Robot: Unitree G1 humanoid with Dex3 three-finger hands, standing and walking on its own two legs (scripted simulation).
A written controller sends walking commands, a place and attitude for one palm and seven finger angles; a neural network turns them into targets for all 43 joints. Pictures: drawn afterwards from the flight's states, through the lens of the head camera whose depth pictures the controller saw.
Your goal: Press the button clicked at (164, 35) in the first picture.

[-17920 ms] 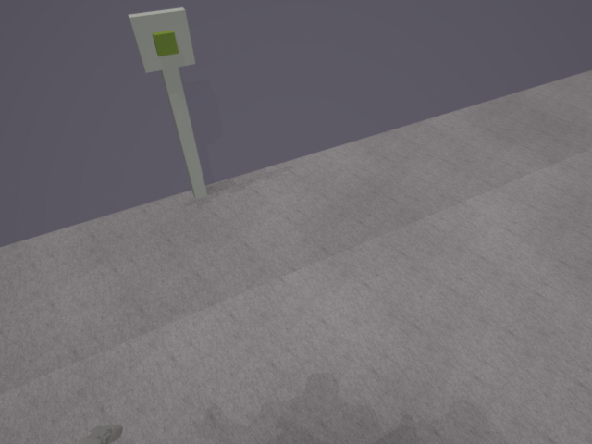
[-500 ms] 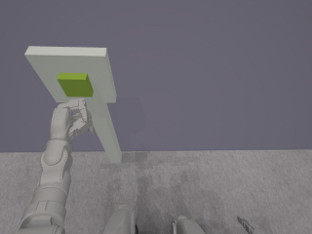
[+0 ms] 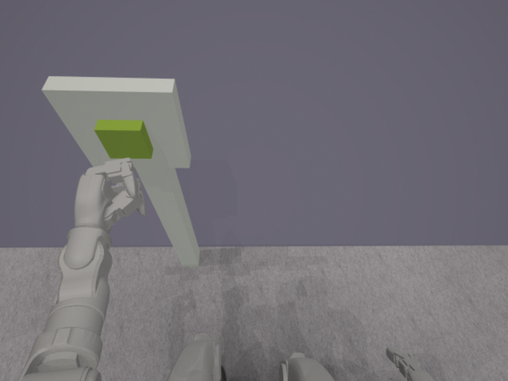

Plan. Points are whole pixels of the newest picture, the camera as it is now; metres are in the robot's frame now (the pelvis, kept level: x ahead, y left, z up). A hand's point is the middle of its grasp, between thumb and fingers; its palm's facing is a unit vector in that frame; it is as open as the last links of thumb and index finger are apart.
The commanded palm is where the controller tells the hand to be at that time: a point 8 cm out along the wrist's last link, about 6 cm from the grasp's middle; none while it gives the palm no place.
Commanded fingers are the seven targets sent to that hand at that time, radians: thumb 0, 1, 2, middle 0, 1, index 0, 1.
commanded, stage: press the button with the knuckle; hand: left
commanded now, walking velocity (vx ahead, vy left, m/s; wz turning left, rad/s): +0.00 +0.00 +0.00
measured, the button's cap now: (126, 138) +0.48 +0.22 +0.07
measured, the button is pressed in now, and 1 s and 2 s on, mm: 0 11 0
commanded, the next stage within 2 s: hold the button down briefly in 1.08 s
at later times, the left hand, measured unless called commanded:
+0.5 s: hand (139, 179) +0.42 +0.20 +0.04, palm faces +0.04 -1.00 -0.03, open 3.1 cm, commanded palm +0.40 +0.24 +0.05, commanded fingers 0.00 0.90 0.90 -1.30 -1.50 -1.30 -1.50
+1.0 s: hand (140, 173) +0.43 +0.20 +0.04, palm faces +0.04 -1.00 -0.04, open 2.9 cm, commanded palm +0.44 +0.24 +0.05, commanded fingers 0.00 0.90 0.90 -1.30 -1.50 -1.30 -1.50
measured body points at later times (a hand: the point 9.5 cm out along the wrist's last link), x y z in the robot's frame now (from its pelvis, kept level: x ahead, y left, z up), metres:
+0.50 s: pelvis +0.00 +0.00 +0.00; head +0.10 +0.02 +0.44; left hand +0.41 +0.25 +0.04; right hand +0.08 -0.26 -0.12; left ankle +0.06 +0.10 -0.65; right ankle -0.01 -0.10 -0.65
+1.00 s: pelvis -0.02 +0.00 -0.01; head +0.09 +0.03 +0.42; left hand +0.43 +0.25 +0.04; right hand +0.05 -0.26 -0.13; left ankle +0.06 +0.10 -0.65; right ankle -0.01 -0.10 -0.65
